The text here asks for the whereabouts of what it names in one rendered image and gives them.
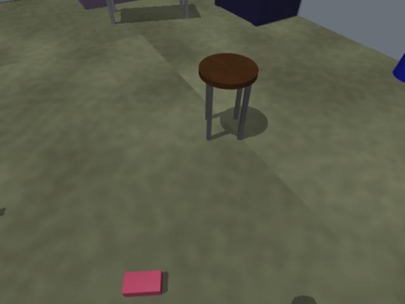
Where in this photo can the carton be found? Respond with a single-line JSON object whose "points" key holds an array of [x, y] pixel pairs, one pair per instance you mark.
{"points": [[143, 283]]}

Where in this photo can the armchair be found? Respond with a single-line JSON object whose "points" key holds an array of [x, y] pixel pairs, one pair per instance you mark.
{"points": [[260, 12]]}

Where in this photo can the stool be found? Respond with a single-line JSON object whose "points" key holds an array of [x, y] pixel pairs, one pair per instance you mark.
{"points": [[228, 71]]}

